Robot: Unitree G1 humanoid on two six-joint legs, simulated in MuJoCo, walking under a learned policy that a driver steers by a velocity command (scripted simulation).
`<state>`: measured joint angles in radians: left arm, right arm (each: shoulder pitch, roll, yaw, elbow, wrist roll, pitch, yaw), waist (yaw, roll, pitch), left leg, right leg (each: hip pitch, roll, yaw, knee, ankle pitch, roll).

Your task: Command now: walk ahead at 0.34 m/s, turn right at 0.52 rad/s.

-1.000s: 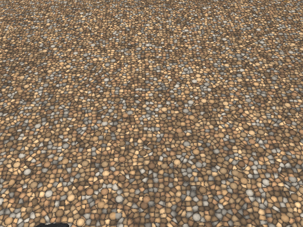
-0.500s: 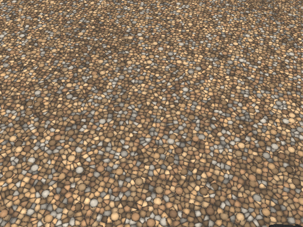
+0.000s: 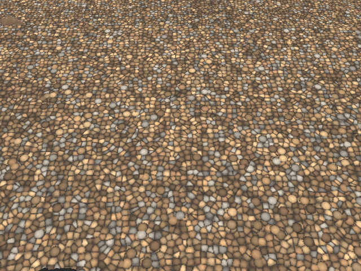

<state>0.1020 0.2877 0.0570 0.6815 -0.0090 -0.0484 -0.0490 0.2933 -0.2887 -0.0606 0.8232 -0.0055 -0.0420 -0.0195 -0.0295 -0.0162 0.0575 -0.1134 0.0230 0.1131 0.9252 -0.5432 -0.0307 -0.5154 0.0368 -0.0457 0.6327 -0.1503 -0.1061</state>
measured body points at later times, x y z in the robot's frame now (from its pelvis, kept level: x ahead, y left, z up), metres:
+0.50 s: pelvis +0.17 +0.03 +0.02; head +0.21 +0.03 +0.46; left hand +0.41 +0.26 -0.08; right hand +0.26 -0.28 -0.07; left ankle +0.27 +0.12 -0.72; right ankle +0.09 -0.07 -0.66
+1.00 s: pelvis +0.19 +0.03 +0.02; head +0.23 +0.02 +0.47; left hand +0.35 +0.29 -0.08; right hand +0.30 -0.28 -0.08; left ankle +0.21 +0.15 -0.68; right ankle +0.14 -0.11 -0.72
